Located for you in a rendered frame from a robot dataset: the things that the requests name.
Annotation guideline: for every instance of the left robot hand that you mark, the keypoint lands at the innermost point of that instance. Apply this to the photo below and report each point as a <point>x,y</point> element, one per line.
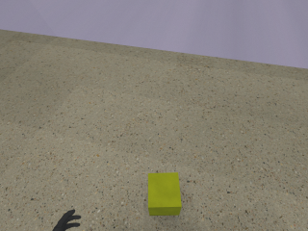
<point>63,224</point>

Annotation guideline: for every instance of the carton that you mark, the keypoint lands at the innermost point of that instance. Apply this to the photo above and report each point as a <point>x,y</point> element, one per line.
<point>164,197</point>

